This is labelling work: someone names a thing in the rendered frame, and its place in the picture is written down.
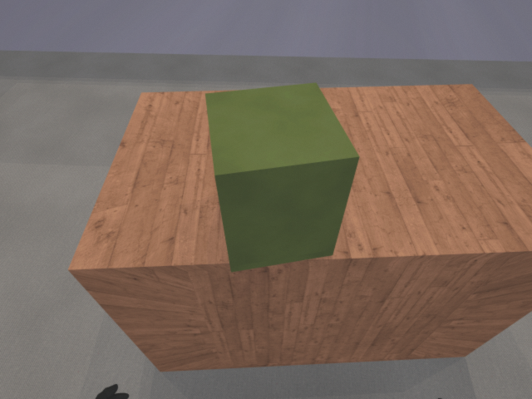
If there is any carton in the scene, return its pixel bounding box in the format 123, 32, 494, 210
205, 82, 360, 272

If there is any pedestal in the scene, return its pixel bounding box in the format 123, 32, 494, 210
68, 84, 532, 372

